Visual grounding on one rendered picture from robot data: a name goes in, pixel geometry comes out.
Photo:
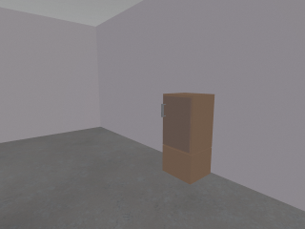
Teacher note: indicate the cupboard door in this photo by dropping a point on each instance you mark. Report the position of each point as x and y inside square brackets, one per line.
[177, 122]

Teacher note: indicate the handle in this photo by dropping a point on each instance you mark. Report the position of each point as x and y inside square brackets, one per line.
[162, 110]

